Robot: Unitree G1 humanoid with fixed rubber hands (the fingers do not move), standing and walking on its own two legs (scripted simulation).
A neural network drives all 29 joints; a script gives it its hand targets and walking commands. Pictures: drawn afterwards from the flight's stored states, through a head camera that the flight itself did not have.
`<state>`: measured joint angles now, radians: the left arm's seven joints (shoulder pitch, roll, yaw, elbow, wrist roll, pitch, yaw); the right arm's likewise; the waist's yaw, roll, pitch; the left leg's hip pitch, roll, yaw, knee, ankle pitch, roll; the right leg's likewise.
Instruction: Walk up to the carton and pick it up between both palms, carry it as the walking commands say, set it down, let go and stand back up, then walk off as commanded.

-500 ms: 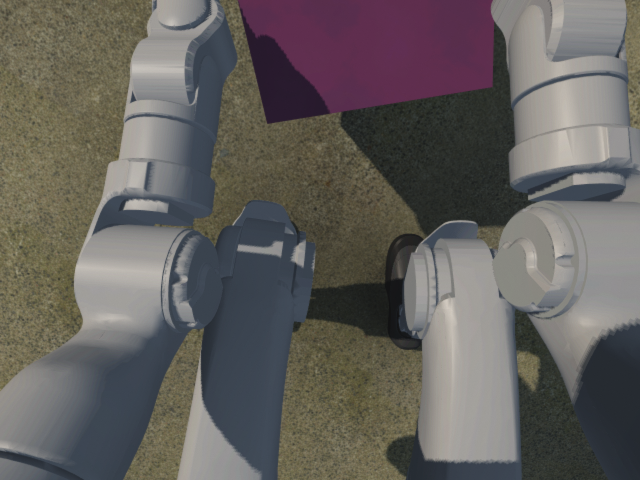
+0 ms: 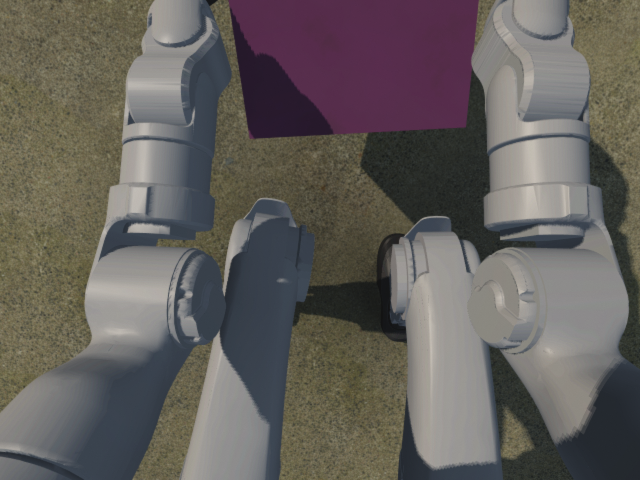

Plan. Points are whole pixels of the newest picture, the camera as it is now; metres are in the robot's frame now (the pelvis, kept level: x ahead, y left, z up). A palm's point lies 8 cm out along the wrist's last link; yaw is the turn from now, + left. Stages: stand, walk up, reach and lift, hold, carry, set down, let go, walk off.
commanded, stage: reach and lift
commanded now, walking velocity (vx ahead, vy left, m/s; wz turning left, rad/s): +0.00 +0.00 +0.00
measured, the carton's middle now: out of the picture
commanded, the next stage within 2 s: none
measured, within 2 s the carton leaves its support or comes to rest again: neither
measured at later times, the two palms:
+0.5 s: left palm out of the picture +0.51 +0.17 -0.06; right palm out of the picture +0.54 -0.11 -0.04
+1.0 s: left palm out of the picture +0.49 +0.18 +0.02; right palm out of the picture +0.52 -0.10 +0.03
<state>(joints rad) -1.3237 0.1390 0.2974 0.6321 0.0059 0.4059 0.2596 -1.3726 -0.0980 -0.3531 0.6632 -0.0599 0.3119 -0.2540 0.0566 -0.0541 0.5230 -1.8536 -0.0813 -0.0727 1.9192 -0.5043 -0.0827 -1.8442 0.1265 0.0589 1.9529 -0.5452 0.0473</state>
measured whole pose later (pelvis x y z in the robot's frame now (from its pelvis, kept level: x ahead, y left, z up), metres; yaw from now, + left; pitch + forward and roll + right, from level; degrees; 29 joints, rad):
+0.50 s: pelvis -0.01 +0.01 +0.05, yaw +0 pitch +21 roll -1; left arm -1.27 0.09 0.28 0.61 0.02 0.45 0.30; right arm -1.31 -0.11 -0.36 0.66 -0.07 0.35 -0.22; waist 0.06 -0.03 0.52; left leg -1.66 -0.10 -0.09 1.78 -0.47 -0.07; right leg -1.64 0.12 0.06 1.79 -0.51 0.06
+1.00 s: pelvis -0.02 +0.01 +0.09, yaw +0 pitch +15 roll +0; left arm -1.21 0.07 0.30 0.62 0.04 0.46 0.29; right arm -1.25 -0.09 -0.34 0.67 -0.06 0.37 -0.24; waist 0.06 -0.02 0.52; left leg -1.44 -0.11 -0.10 1.63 -0.44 -0.07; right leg -1.43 0.13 0.08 1.65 -0.48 0.06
